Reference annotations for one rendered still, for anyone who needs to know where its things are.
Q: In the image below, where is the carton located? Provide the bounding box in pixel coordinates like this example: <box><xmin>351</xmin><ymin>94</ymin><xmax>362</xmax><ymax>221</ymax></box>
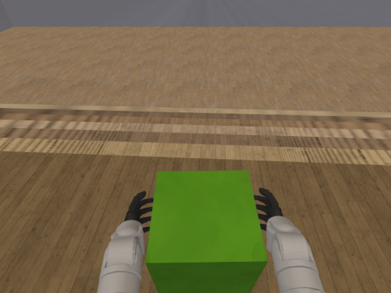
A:
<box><xmin>145</xmin><ymin>170</ymin><xmax>268</xmax><ymax>293</ymax></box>

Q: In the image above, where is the robot left forearm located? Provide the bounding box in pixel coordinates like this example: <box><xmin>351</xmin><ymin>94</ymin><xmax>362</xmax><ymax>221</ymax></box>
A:
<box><xmin>97</xmin><ymin>220</ymin><xmax>145</xmax><ymax>293</ymax></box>

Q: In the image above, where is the robot left hand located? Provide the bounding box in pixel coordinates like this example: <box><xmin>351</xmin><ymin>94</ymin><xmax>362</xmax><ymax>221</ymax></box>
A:
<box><xmin>124</xmin><ymin>191</ymin><xmax>154</xmax><ymax>233</ymax></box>

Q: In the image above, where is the robot right hand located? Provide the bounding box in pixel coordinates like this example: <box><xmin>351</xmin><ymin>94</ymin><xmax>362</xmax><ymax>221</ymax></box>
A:
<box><xmin>254</xmin><ymin>188</ymin><xmax>283</xmax><ymax>231</ymax></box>

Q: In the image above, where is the robot right forearm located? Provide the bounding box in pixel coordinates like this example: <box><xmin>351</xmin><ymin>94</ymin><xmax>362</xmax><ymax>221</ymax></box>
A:
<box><xmin>266</xmin><ymin>216</ymin><xmax>326</xmax><ymax>293</ymax></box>

